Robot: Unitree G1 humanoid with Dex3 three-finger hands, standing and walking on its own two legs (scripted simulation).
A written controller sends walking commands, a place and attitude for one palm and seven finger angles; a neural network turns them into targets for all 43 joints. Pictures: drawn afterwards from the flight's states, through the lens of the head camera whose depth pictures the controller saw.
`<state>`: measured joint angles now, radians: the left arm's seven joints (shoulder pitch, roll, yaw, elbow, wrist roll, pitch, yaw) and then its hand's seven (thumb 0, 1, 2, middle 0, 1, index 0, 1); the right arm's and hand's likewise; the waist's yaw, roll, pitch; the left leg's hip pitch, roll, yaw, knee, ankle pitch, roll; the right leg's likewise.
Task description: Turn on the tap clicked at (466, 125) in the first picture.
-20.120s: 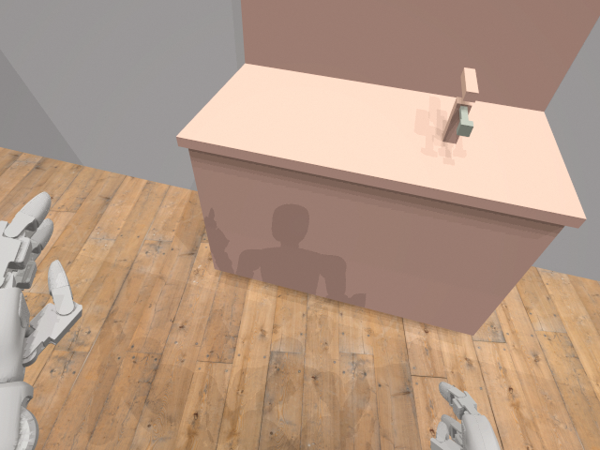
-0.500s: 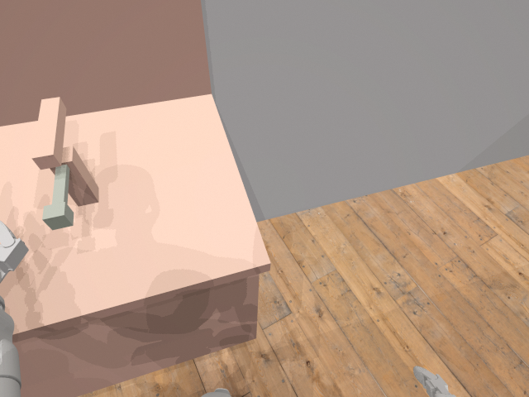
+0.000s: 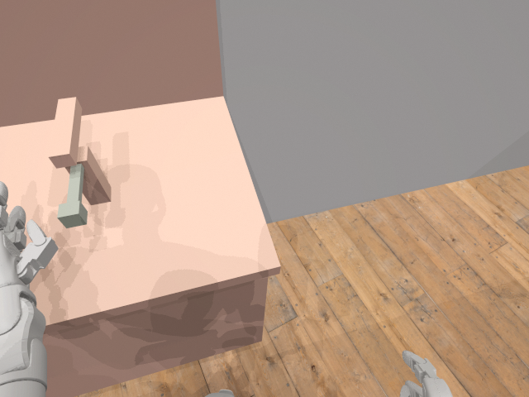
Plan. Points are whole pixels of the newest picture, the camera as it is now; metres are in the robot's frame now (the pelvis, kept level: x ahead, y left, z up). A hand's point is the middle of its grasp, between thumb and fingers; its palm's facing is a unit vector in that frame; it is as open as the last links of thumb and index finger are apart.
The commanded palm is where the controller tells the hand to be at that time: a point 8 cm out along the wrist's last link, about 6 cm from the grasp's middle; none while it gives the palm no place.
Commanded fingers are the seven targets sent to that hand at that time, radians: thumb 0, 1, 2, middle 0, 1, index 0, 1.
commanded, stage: push the lever round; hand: left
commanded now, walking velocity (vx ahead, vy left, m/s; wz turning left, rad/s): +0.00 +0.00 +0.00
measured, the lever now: (73, 214) +0.34 +0.31 +0.07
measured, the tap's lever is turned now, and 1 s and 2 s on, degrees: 0 5 41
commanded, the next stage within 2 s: none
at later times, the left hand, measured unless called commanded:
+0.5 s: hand (74, 241) +0.30 +0.30 +0.07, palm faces +0.56 -0.82 -0.11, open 7.8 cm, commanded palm +0.26 +0.33 +0.07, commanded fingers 0.00 0.90 0.90 -0.15 -0.15 -0.15 -0.15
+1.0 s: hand (87, 239) +0.31 +0.28 +0.06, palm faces +0.65 -0.76 -0.07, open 7.6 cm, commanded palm +0.27 +0.30 +0.07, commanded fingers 0.00 0.90 0.90 -0.15 -0.15 -0.15 -0.15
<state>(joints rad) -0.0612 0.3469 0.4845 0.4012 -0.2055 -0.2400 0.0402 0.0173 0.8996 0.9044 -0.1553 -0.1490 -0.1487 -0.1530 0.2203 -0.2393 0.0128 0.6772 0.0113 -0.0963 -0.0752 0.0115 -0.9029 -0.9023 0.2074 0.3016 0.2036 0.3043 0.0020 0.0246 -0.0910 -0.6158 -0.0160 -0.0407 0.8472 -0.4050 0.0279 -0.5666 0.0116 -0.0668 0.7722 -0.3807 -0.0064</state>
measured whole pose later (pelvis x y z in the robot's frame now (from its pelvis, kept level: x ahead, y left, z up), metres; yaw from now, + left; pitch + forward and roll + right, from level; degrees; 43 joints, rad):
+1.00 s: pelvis +0.00 -0.02 +0.00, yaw +1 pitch +9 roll -2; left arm -0.10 0.23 0.41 0.40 -0.14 -0.26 0.26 0.01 0.95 0.93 -0.15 -0.15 -0.15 -0.15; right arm 0.22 -0.25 0.00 0.70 0.00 -0.06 -0.06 0.01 -0.90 -0.90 0.21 0.30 0.20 0.30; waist 0.00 0.03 -0.10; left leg -0.60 -0.01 -0.06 0.84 -0.40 0.00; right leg -0.56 0.02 -0.08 0.79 -0.39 -0.03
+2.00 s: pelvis -0.01 -0.02 +0.00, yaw +1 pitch +9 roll -1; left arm -0.35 0.06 0.27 0.56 0.05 -0.18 0.74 -0.02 0.93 0.94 -0.16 -0.15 -0.15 -0.15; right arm 0.16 -0.20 -0.01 0.75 -0.05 0.03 -0.03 0.01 -0.90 -0.90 0.21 0.30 0.20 0.30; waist -0.02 0.03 -0.12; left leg -0.61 -0.01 -0.06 0.83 -0.38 0.00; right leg -0.57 0.02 -0.09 0.78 -0.38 -0.04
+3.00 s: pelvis +0.00 -0.03 +0.00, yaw +1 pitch +12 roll -2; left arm -0.54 0.07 0.38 0.76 0.11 -0.19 0.87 0.03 0.91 0.91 -0.16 -0.15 -0.15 -0.15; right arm 0.23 -0.21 -0.04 0.78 -0.09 0.06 0.03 0.01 -0.91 -0.90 0.20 0.30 0.20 0.30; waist -0.06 0.03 -0.14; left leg -0.66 0.00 -0.07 0.85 -0.41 -0.01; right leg -0.61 0.03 -0.10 0.80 -0.40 -0.04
